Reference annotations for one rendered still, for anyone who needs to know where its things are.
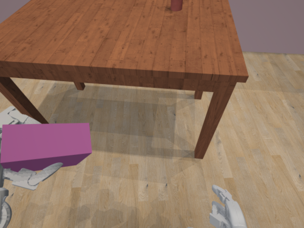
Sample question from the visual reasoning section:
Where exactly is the robot left hand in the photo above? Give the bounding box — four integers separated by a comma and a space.
0, 106, 63, 190

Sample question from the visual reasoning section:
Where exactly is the robot right hand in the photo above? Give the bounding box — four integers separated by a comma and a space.
209, 185, 247, 228

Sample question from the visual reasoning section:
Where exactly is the left robot forearm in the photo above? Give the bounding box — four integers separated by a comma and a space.
0, 188, 12, 228

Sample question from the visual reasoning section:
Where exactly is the table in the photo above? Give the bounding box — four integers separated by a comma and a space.
0, 0, 249, 159

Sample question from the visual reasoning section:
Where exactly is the sponge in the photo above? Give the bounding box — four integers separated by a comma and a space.
0, 123, 92, 172

